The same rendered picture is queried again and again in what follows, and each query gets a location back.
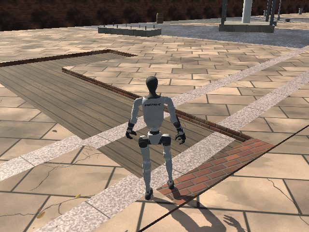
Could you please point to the robot left shin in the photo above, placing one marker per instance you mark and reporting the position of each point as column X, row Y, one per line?
column 147, row 178

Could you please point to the left robot upper arm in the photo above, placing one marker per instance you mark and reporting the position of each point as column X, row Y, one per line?
column 135, row 110

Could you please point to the right robot upper arm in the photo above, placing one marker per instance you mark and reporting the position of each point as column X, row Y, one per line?
column 171, row 109

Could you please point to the robot right forearm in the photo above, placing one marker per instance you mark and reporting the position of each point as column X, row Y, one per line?
column 178, row 127

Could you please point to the robot right hand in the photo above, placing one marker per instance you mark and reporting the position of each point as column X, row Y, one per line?
column 181, row 137

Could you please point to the robot left forearm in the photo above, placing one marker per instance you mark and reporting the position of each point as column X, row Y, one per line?
column 130, row 126

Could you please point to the robot left hand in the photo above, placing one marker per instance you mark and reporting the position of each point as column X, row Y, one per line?
column 128, row 136

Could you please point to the robot right foot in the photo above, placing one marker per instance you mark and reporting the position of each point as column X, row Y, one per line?
column 171, row 185

